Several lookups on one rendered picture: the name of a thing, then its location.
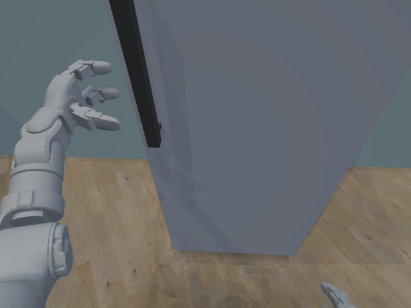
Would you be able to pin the robot left hand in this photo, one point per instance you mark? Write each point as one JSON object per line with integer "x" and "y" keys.
{"x": 64, "y": 93}

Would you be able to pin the left robot forearm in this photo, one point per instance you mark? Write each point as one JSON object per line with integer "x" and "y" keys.
{"x": 35, "y": 188}

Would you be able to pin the robot right hand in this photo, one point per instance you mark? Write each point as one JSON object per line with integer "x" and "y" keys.
{"x": 338, "y": 298}

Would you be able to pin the handle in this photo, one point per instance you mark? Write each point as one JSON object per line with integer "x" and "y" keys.
{"x": 125, "y": 18}

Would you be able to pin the left robot upper arm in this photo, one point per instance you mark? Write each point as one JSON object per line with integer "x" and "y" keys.
{"x": 32, "y": 259}

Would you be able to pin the fridge door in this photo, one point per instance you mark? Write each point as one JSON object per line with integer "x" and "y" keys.
{"x": 263, "y": 106}

